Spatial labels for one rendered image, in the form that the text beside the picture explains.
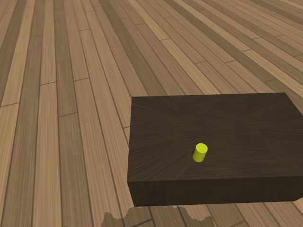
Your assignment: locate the can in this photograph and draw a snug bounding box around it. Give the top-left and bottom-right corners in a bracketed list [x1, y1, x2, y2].
[193, 143, 208, 162]

